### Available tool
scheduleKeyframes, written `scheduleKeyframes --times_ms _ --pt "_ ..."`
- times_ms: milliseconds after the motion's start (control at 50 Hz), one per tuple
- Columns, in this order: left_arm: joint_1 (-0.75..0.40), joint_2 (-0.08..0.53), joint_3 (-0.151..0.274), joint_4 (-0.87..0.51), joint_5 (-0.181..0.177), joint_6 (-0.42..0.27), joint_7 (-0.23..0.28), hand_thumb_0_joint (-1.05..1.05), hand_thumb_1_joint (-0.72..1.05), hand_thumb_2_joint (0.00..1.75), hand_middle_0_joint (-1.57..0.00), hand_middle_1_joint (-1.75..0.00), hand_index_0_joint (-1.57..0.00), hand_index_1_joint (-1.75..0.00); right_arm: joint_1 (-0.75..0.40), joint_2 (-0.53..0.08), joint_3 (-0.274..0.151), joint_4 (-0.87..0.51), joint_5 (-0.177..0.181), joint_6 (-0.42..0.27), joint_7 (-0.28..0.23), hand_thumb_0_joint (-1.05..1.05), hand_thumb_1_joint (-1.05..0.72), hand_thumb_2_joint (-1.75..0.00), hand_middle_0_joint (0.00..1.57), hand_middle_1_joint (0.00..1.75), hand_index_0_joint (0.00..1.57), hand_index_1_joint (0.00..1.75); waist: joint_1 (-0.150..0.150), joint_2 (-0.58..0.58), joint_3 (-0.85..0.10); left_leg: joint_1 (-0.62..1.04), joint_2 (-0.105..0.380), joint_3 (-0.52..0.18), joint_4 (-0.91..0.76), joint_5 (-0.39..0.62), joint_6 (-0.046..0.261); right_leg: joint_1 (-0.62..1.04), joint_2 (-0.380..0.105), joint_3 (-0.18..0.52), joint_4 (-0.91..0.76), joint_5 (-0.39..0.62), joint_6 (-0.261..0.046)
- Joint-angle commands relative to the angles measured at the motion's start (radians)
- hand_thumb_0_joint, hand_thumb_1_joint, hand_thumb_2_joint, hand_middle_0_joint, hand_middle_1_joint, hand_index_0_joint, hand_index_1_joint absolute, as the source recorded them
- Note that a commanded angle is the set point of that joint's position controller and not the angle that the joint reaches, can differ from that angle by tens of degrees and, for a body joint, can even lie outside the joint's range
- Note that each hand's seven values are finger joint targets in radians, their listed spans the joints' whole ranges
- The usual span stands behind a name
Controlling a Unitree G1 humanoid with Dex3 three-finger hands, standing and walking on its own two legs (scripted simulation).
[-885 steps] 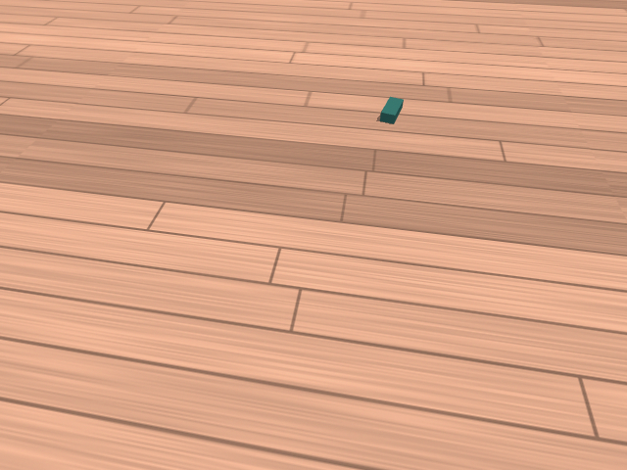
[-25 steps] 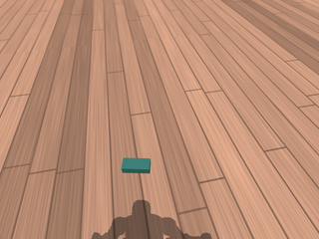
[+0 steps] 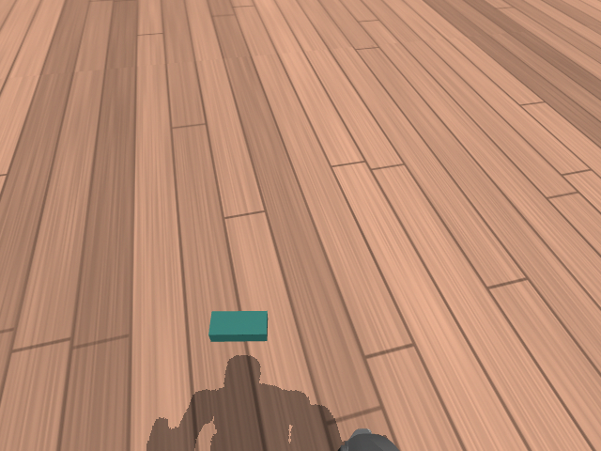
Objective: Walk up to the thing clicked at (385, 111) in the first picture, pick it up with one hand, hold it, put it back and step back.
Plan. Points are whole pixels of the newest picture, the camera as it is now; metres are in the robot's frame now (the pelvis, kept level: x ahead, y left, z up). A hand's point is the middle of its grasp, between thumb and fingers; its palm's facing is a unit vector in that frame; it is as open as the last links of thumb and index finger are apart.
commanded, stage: walk up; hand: left
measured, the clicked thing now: (239, 326) +0.63 +0.19 -0.74
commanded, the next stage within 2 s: stand in 1.94 s
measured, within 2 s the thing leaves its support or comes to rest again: neither
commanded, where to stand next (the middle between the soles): +0.26 -0.03 m, yaw +1 degrees
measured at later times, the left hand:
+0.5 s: hand (138, 433) +0.19 +0.25 -0.16, palm faces +0.00 -0.94 -0.33, open 7.4 cm
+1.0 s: hand (165, 375) +0.27 +0.22 -0.15, palm faces +0.00 -0.93 -0.37, open 7.4 cm
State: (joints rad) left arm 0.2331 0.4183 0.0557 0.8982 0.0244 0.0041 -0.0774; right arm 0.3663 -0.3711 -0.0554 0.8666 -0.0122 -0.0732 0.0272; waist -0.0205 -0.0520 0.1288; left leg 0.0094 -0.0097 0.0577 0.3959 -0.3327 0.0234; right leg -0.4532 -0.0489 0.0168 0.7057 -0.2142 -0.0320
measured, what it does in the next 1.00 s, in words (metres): walks ahead: right foot, then left foot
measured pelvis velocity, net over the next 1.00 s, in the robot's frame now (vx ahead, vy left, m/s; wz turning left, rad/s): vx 0.20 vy -0.04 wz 0.02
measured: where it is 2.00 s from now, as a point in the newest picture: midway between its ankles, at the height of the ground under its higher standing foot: outside the picture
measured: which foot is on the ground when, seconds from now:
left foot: down 0.00-0.12, up 0.14-0.44, down 0.46-1.00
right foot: up 0.00-0.08, down 0.10-1.00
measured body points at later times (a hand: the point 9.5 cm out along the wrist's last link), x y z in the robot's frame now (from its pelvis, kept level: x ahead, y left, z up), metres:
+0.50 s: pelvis +0.14 -0.02 -0.02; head +0.15 +0.00 +0.43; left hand +0.19 +0.30 -0.14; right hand +0.19 -0.35 -0.11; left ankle +0.21 +0.09 -0.74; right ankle +0.15 -0.13 -0.74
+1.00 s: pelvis +0.20 -0.04 +0.00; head +0.22 -0.05 +0.45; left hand +0.27 +0.27 -0.12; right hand +0.31 -0.33 -0.13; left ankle +0.21 +0.09 -0.74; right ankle +0.19 -0.17 -0.74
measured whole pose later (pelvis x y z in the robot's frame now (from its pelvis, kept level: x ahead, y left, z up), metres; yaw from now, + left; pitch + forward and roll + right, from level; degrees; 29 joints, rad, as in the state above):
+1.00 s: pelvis +0.20 -0.04 +0.00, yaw +1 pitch -2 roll +0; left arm 0.14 0.37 0.00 1.04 0.00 -0.03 -0.01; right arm 0.09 -0.36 0.00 1.02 0.01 -0.02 0.02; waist 0.01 0.02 0.07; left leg -0.22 0.05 0.02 0.51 -0.25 -0.03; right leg -0.18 -0.02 -0.02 0.51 -0.30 0.01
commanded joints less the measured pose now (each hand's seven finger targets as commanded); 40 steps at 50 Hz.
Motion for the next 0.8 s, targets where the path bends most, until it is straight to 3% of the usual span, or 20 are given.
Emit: scheduleKeyframes --times_ms 0,60,80,100,120,160,200,240,360,420,440,460,480,540,620,660,680,700,720,780 --pt "-0.062 0.138 0.055 -0.121 -0.002 -0.039 0.001 0.0 0.9 0.9 -0.2 -0.3 -0.2 -0.3 -0.013 -0.277 -0.08 -0.117 0.002 -0.011 -0.02 0.0 -0.9 -0.9 0.2 0.3 0.2 0.3 -0.006 0.188 -0.03 -0.183 0.233 -0.121 -0.051 0.38 0.14 0.166 0.01 -0.052 -0.078 0.05 -0.014" --pt "0.086 0.177 0.085 -0.09 -0.004 -0.053 0.014 0.0 0.9 0.9 -0.2 -0.3 -0.2 -0.3 -0.018 -0.251 -0.066 -0.144 0.001 -0.011 -0.023 0.0 -0.9 -0.9 0.2 0.3 0.2 0.3 0.091 0.06 -0.088 -0.29 0.188 -0.099 0.232 0.436 0.103 0.429 0.041 -0.048 -0.158 0.018 -0.049" --pt "0.181 0.23 0.109 -0.079 0.003 -0.064 0.026 0.0 0.9 0.9 -0.2 -0.3 -0.2 -0.3 0.04 -0.199 -0.045 -0.146 0.005 -0.013 -0.023 0.0 -0.9 -0.9 0.2 0.3 0.2 0.3 0.13 -0.097 -0.152 -0.375 0.104 -0.05 0.498 0.359 0.074 0.552 -0.022 0.072 -0.248 -0.086 -0.081" --pt "0.223 0.312 0.124 -0.097 -0.005 -0.071 0.033 0.0 0.9 0.9 -0.2 -0.3 -0.2 -0.3 0.09 -0.172 -0.036 -0.164 0.017 -0.01 -0.02 0.0 -0.9 -0.9 0.2 0.3 0.2 0.3 0.121 -0.287 -0.209 -0.569 -0.056 0.007 0.808 -0.133 0.027 0.622 -0.341 0.594 -0.432 -0.187 -0.22" --pt "0.159 0.314 0.118 -0.117 -0.02 -0.067 0.033 0.0 0.9 0.9 -0.2 -0.3 -0.2 -0.3 0.065 -0.264 -0.058 -0.135 0.007 0.001 -0.031 0.0 -0.9 -0.9 0.2 0.3 0.2 0.3 0.111 -0.144 -0.159 -0.566 -0.014 -0.111 0.885 -0.251 0.024 0.473 -0.394 0.688 -0.464 -0.302 -0.299" --pt "0.073 0.254 0.102 -0.137 -0.029 -0.063 0.042 0.0 0.9 0.9 -0.2 -0.3 -0.2 -0.3 0.057 -0.264 -0.062 -0.104 0.022 0.001 -0.027 0.0 -0.9 -0.9 0.2 0.3 0.2 0.3 0.072 -0.047 -0.065 -0.543 0.038 -0.165 0.871 -0.128 0.034 0.314 -0.292 0.437 -0.471 -0.311 -0.257" --pt "0.018 0.207 0.086 -0.154 -0.019 -0.066 0.043 0.0 0.9 0.9 -0.2 -0.3 -0.2 -0.3 0.112 -0.245 -0.059 -0.075 0.014 0.007 -0.013 0.0 -0.9 -0.9 0.2 0.3 0.2 0.3 0.023 -0.084 -0.023 -0.487 0.067 -0.141 0.743 -0.057 0.017 0.197 -0.206 0.279 -0.492 -0.293 -0.197" --pt "0.02 0.197 0.083 -0.171 -0.009 -0.072 0.038 0.0 0.9 0.9 -0.2 -0.3 -0.2 -0.3 0.127 -0.224 -0.056 -0.067 0.001 0.008 0.003 0.0 -0.9 -0.9 0.2 0.3 0.2 0.3 0.021 -0.09 -0.039 -0.447 0.069 -0.082 0.621 -0.026 -0.004 0.169 -0.158 0.176 -0.477 -0.203 -0.195" --pt "0.03 0.198 0.067 -0.196 0.0 -0.049 0.038 0.0 0.9 0.9 -0.2 -0.3 -0.2 -0.3 0.051 -0.178 -0.05 -0.078 -0.015 -0.004 -0.013 0.0 -0.9 -0.9 0.2 0.3 0.2 0.3 0.046 -0.069 -0.082 -0.284 0.052 -0.004 0.302 0.055 -0.027 0.082 -0.17 0.123 -0.37 -0.037 -0.191" --pt "-0.036 0.15 0.039 -0.189 -0.012 -0.028 0.046 0.0 0.9 0.9 -0.2 -0.3 -0.2 -0.3 0.083 -0.187 -0.05 -0.042 -0.019 -0.017 -0.036 0.0 -0.9 -0.9 0.2 0.3 0.2 0.3 -0.013 0.006 -0.13 -0.1 0.033 -0.029 0.135 0.163 0.001 -0.014 -0.124 0.074 -0.186 -0.067 -0.124" --pt "-0.008 0.112 0.023 -0.192 -0.014 -0.026 0.047 0.0 0.9 0.9 -0.2 -0.3 -0.2 -0.3 0.097 -0.232 -0.059 -0.052 -0.027 -0.025 -0.043 0.0 -0.9 -0.9 0.2 0.3 0.2 0.3 -0.023 0.115 -0.137 -0.086 0.138 -0.18 0.015 0.073 0.034 -0.051 -0.065 0.031 -0.081 -0.131 -0.081" --pt "0.034 0.069 0.01 -0.18 -0.024 -0.019 0.047 0.0 0.9 0.9 -0.2 -0.3 -0.2 -0.3 0.04 -0.299 -0.063 -0.08 -0.036 -0.035 -0.047 0.0 -0.9 -0.9 0.2 0.3 0.2 0.3 0.014 0.254 -0.12 -0.137 0.348 -0.528 -0.125 -0.012 0.108 -0.09 0.054 -0.011 0.061 -0.253 -0.008" --pt "0.065 0.164 0.039 -0.13 -0.026 -0.008 0.061 0.0 0.9 0.9 -0.2 -0.3 -0.2 -0.3 -0.014 -0.343 -0.068 -0.091 -0.018 -0.029 -0.046 0.0 -0.9 -0.9 0.2 0.3 0.2 0.3 0.017 0.216 -0.091 -0.273 0.417 -0.594 -0.138 -0.087 0.22 0.014 0.032 0.037 0.168 -0.379 -0.005" --pt "0.068 0.172 0.04 -0.077 -0.024 -0.008 0.063 0.0 0.9 0.9 -0.2 -0.3 -0.2 -0.3 -0.098 -0.287 -0.045 -0.085 -0.02 -0.024 -0.051 0.0 -0.9 -0.9 0.2 0.3 0.2 0.3 0.037 0.213 -0.085 -0.26 0.316 -0.402 -0.074 0.056 0.193 0.02 -0.001 0.065 0.168 -0.319 -0.004" --pt "0.079 0.141 0.031 -0.013 -0.021 -0.031 0.067 0.0 0.9 0.9 -0.2 -0.3 -0.2 -0.3 -0.13 -0.264 -0.03 -0.065 -0.008 -0.006 -0.041 0.0 -0.9 -0.9 0.2 0.3 0.2 0.3 0.042 0.241 -0.154 -0.269 0.23 -0.203 0.07 0.348 0.119 0.206 0.032 -0.03 -0.111 -0.159 0.002" --pt "0.098 0.156 0.028 0.016 -0.013 -0.044 0.081 0.0 0.9 0.9 -0.2 -0.3 -0.2 -0.3 -0.164 -0.231 -0.014 -0.061 0.012 0.012 -0.037 0.0 -0.9 -0.9 0.2 0.3 0.2 0.3 0.063 0.196 -0.156 -0.331 0.203 -0.162 0.145 0.34 0.067 0.31 0.01 0.006 -0.246 0.047 -0.006" --pt "0.06 0.203 0.033 0.01 -0.006 -0.053 0.084 0.0 0.9 0.9 -0.2 -0.3 -0.2 -0.3 -0.155 -0.198 -0.006 -0.06 0.022 0.018 -0.036 0.0 -0.9 -0.9 0.2 0.3 0.2 0.3 0.036 0.091 -0.158 -0.359 0.142 -0.118 0.191 0.261 0.024 0.308 -0.071 0.131 -0.267 0.151 -0.039" --pt "-0.006 0.237 0.031 0.001 -0.012 -0.056 0.08 0.0 0.9 0.9 -0.2 -0.3 -0.2 -0.3 -0.132 -0.184 -0.005 -0.037 0.024 0.026 -0.036 0.0 -0.9 -0.9 0.2 0.3 0.2 0.3 -0.004 0.036 -0.131 -0.291 0.078 -0.084 0.192 0.097 -0.001 0.182 -0.154 0.227 -0.295 0.086 -0.085" --pt "-0.057 0.236 0.022 -0.004 -0.017 -0.055 0.076 0.0 0.9 0.9 -0.2 -0.3 -0.2 -0.3 -0.128 -0.194 -0.009 -0.005 0.017 0.03 -0.037 0.0 -0.9 -0.9 0.2 0.3 0.2 0.3 -0.02 0.036 -0.115 -0.206 0.081 -0.083 0.159 0.03 0.0 0.105 -0.167 0.217 -0.289 0.051 -0.095" --pt "-0.047 0.181 0.001 0.034 -0.025 -0.058 0.08 0.0 0.9 0.9 -0.2 -0.3 -0.2 -0.3 -0.221 -0.221 -0.009 0.022 0.019 0.023 -0.028 0.0 -0.9 -0.9 0.2 0.3 0.2 0.3 0.019 0.052 -0.142 -0.184 0.139 -0.126 0.118 0.247 0.032 0.175 -0.071 0.079 -0.251 0.145 -0.026"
